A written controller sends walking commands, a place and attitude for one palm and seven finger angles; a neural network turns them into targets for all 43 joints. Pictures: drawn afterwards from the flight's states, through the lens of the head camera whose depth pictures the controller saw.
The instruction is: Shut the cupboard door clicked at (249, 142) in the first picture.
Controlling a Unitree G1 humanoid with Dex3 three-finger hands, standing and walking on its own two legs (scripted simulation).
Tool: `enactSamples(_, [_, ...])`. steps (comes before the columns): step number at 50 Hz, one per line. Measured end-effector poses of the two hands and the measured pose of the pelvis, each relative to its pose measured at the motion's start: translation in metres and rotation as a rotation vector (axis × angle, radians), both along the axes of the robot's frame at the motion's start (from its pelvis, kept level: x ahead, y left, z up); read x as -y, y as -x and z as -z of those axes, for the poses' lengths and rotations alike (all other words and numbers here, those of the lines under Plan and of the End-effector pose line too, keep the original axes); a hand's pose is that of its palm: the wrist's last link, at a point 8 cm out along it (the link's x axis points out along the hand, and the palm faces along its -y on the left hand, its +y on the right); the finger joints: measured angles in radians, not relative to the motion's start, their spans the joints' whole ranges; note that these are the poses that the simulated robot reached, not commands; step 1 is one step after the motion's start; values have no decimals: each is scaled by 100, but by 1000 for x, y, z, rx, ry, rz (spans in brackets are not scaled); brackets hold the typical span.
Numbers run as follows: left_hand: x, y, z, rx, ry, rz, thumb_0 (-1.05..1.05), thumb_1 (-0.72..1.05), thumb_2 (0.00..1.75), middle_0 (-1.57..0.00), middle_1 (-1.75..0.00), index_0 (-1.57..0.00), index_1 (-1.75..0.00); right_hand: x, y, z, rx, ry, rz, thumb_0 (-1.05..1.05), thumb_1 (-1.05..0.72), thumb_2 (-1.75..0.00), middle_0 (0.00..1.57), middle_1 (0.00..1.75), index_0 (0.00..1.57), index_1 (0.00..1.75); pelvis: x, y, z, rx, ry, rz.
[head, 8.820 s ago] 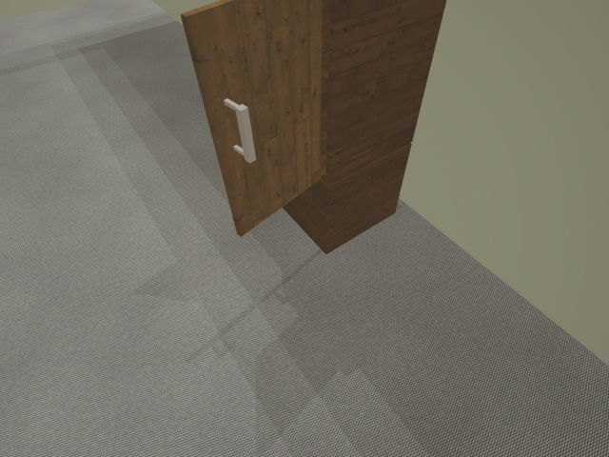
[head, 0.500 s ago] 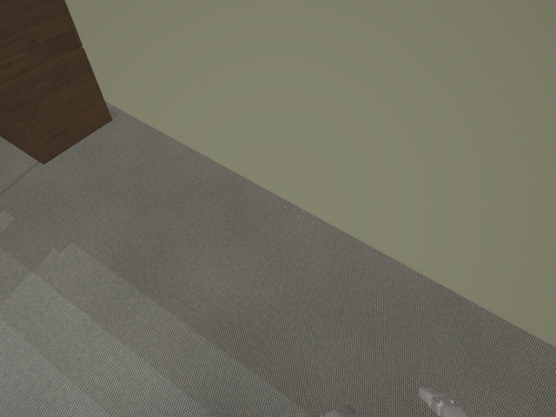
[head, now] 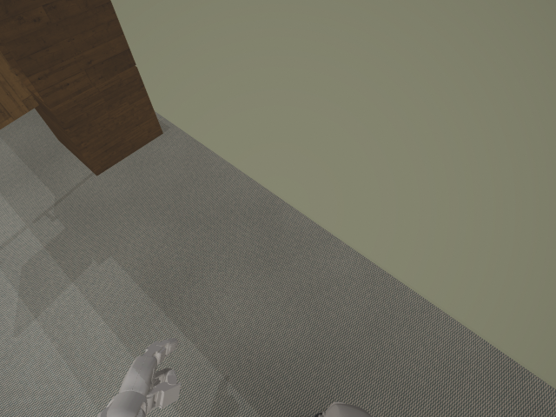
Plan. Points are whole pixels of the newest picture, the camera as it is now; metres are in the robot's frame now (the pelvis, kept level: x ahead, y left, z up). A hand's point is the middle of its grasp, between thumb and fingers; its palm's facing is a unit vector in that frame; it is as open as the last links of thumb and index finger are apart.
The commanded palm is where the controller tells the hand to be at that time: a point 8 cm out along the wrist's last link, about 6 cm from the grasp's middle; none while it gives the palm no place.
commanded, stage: walk to a spot facing it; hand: left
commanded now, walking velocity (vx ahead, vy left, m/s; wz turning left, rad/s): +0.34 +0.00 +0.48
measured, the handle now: out of the picture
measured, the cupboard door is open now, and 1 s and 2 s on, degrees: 100 100 100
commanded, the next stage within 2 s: turn to face it in 1.44 s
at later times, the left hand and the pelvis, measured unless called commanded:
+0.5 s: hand out of the picture +0.03 +0.18 -0.17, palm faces +0.34 -0.93 -0.14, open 7.3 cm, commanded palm none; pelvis +0.19 +0.06 -0.01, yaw +15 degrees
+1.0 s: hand (135, 220) +0.52 +0.31 -0.15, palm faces +0.17 -0.97 -0.17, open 7.3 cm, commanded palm none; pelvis +0.40 +0.11 +0.00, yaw +16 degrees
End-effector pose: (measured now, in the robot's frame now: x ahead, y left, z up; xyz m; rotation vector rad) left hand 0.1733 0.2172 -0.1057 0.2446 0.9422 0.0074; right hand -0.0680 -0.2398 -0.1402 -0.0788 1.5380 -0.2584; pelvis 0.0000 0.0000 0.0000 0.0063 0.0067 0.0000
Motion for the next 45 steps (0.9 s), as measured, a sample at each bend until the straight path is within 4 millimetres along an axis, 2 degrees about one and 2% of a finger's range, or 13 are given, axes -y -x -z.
enactSamples(3, [4,18,-1,-47,9,-90,0,91,90,-20,-30,-20,-30,20,-59,-6,55,7,-75,1,-91,-90,20,30,20,29,9,-19,-9,5,-4,-48])
enactSamples(6, [4,46,2,-125,20,-194,0,92,90,-20,-30,-20,-30,31,-129,-15,141,19,-153,1,-91,-90,20,30,20,29,15,-40,-16,0,-7,-90])
enactSamples(11, [-15,90,4,-244,-19,-348,-2,96,90,-20,-30,-20,-30,25,-247,-28,284,23,-292,1,-92,-90,20,30,20,29,17,-75,-20,-7,-1,-156])
enactSamples(15, [-15,130,11,-395,-2,-429,-1,94,90,-20,-29,-20,-30,-5,-335,-34,388,0,-398,1,-92,-90,20,30,20,29,6,-106,-17,-8,8,-194])
enactSamples(19, [-7,159,18,-548,53,-502,-1,93,90,-20,-29,-20,-30,-56,-413,-37,463,-37,-508,0,-92,-90,20,30,19,29,-13,-139,-11,-9,13,-224])
enactSamples(22, [-4,168,26,-650,107,-544,0,92,90,-20,-29,-20,-30,-99,-462,-34,516,-57,-576,0,-92,-90,20,30,20,29,-35,-167,-1,-9,7,-240])
enactSamples(24, [-9,164,34,-700,145,-557,0,92,90,-20,-29,-20,-30,-122,-484,-28,560,-58,-593,0,-92,-90,20,30,20,29,-53,-185,9,-7,21,-250])
enactSamples(27, [-28,129,42,-679,159,-561,1,92,90,-20,-29,-20,-30,-139,-486,-24,531,-51,-582,0,-91,-90,20,30,20,29,-68,-205,8,6,10,-268])
enactSamples(30, [-56,68,42,-560,150,-555,1,91,90,-20,-29,-20,-30,-142,-468,-23,421,-38,-560,0,-91,-90,20,30,20,29,-80,-225,-3,8,11,-284])
enactSamples(34, [-91,-22,34,-391,135,-509,1,92,90,-20,-29,-20,-30,-123,-453,-32,337,33,-473,-3,-96,-90,21,30,21,30,-95,-253,-14,10,16,-291])
enactSamples(39, [-132,-121,23,-246,88,-456,1,93,90,-20,-29,-20,-30,-103,-429,-38,192,78,-415,-2,-95,-90,21,30,20,29,-105,-293,-19,11,15,-296])
enactSamples(42, [-146,-178,17,-183,71,-419,1,93,90,-19,-29,-20,-30,-99,-413,-37,97,78,-376,-1,-94,-90,20,30,20,29,-108,-319,-19,8,12,-296])
enactSamples(45, [-151,-233,13,-140,58,-373,1,93,90,-19,-29,-20,-30,-101,-402,-34,7,59,-336,-1,-93,-90,20,30,20,29,-109,-348,-16,3,7,-293])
